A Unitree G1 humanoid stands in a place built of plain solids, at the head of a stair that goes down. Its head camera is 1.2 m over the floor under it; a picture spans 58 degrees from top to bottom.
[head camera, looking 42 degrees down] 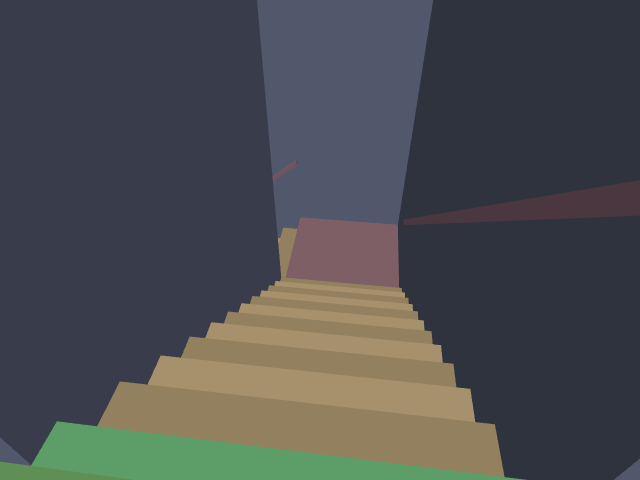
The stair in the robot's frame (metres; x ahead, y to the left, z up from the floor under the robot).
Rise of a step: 0.21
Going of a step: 0.24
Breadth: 1.30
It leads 7 degrees to the right of straight ahead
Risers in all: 12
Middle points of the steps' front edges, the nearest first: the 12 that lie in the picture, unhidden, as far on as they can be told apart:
0.49 0.10 0.00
0.73 0.07 -0.21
0.97 0.04 -0.41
1.22 0.01 -0.62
1.46 -0.02 -0.82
1.70 -0.05 -1.03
1.95 -0.08 -1.23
2.19 -0.11 -1.44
2.43 -0.14 -1.64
2.67 -0.17 -1.85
2.92 -0.19 -2.06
3.16 -0.22 -2.26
